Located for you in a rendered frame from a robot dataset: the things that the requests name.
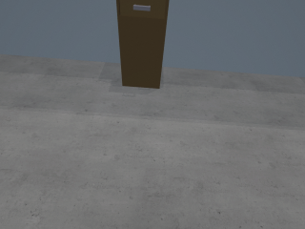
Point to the handle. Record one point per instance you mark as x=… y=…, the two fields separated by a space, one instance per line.
x=141 y=7

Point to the drawer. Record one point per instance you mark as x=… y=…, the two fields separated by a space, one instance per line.
x=157 y=8

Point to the cabinet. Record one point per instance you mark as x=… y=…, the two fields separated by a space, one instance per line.
x=141 y=45

